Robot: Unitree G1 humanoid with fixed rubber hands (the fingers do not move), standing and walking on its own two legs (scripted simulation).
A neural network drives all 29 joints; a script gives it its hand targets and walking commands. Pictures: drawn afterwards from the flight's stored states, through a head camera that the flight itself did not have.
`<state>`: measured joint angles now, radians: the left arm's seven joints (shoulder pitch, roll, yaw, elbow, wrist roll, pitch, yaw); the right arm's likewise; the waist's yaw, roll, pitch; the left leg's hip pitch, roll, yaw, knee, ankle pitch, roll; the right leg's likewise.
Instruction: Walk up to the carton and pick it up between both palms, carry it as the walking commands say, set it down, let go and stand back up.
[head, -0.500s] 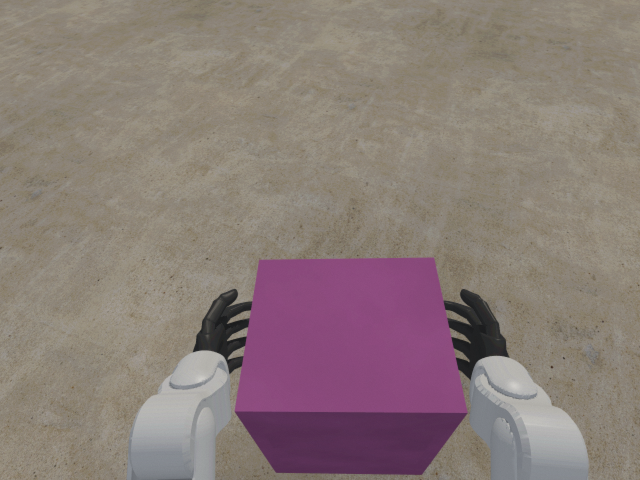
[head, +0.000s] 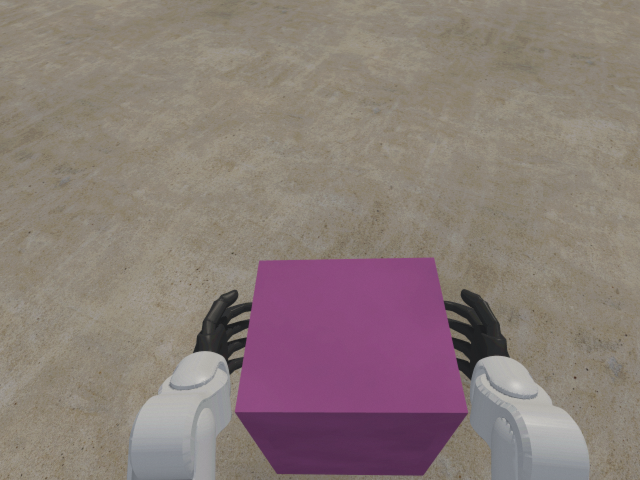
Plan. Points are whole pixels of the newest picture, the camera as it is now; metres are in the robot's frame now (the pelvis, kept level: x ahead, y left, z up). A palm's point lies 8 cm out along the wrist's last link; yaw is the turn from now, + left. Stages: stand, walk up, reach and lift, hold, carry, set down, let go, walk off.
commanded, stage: carry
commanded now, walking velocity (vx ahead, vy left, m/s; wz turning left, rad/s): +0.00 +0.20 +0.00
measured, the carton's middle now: (347, 376) +0.26 +0.00 +0.00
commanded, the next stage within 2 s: none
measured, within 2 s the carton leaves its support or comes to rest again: neither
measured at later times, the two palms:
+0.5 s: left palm (196, 350) +0.25 +0.17 +0.08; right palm (468, 372) +0.24 -0.12 +0.08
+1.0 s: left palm (129, 359) +0.24 +0.23 +0.09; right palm (406, 376) +0.23 -0.06 +0.09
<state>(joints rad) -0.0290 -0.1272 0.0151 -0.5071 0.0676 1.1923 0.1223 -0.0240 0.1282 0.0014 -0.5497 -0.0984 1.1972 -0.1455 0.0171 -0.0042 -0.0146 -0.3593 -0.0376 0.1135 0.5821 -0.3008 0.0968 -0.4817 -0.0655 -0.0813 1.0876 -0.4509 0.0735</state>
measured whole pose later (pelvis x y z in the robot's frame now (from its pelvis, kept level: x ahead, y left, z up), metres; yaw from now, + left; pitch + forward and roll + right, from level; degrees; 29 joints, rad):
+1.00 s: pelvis -0.01 +0.10 +0.00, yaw +1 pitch +4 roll +2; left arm -0.04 -0.13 0.01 -0.51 0.07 1.19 0.12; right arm -0.03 0.13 0.00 -0.56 -0.10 1.19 -0.14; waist -0.03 -0.01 -0.03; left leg -0.43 -0.05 0.11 0.84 -0.43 0.06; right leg -0.37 -0.11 -0.10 0.62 -0.32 0.01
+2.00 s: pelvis -0.05 +0.15 +0.00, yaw +0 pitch +3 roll +0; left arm -0.02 -0.13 0.03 -0.45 0.07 1.18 0.13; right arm -0.03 0.13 0.00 -0.46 -0.10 1.17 -0.13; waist -0.01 0.02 -0.09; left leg -0.35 -0.03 0.14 0.55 -0.26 0.09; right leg -0.31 -0.04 -0.11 0.58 -0.32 0.00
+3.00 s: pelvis -0.05 +0.15 +0.00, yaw +0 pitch +3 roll +0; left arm -0.04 -0.13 0.05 -0.35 0.07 1.10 0.13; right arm -0.05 0.13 -0.02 -0.35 -0.10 1.09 -0.13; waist 0.00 0.02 -0.09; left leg -0.35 -0.03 0.14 0.55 -0.26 0.09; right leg -0.31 -0.04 -0.11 0.58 -0.32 -0.01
